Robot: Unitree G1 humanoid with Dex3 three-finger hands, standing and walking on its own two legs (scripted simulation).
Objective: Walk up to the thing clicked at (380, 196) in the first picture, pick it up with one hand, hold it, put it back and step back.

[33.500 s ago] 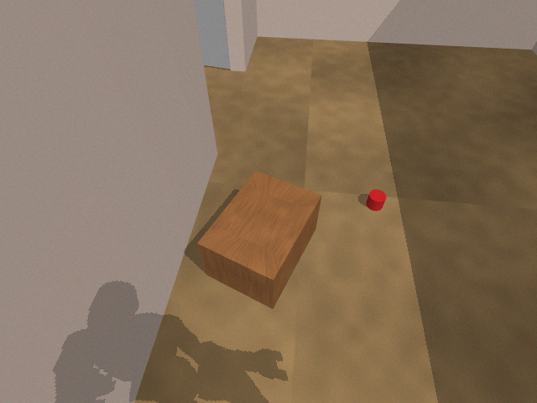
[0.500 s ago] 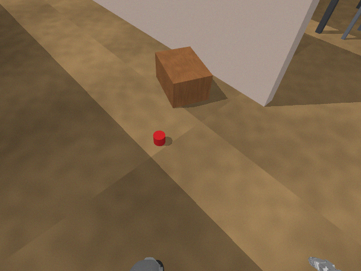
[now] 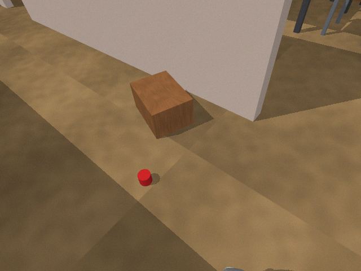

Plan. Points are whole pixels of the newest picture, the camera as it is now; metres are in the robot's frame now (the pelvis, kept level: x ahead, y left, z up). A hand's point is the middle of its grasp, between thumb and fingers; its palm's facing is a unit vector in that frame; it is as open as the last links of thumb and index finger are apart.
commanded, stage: walk up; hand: left
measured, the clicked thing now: (145, 177) +0.77 +0.27 -0.72
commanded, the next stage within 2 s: none
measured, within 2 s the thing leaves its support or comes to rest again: neither
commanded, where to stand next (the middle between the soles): +0.40 +0.04 m, yaw +2 degrees
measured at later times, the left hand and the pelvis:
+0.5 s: hand out of the picture +0.17 +0.31 -0.15, palm faces +0.05 -0.94 -0.35, open 7.4 cm; pelvis +0.17 +0.03 +0.00, yaw +4 degrees
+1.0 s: hand (86, 196) +0.36 +0.30 -0.11, palm faces +0.00 -0.90 -0.44, open 7.3 cm; pelvis +0.31 +0.02 +0.01, yaw +2 degrees
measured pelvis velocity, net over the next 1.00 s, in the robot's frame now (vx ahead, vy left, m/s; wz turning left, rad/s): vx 0.31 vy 0.02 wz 0.03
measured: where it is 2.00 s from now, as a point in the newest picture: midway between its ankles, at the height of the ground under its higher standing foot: (184, 245)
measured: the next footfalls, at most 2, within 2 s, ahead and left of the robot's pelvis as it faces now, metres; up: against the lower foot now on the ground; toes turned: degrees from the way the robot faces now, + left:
left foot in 0.44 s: +0.29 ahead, +0.15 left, +0.00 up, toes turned +8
right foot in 0.92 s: +0.41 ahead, -0.09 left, +0.00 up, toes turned +1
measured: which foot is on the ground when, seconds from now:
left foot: up 0.00-0.42, down 0.44-0.94, up 0.96-1.00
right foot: down 0.00-0.48, up 0.50-0.90, down 0.92-1.00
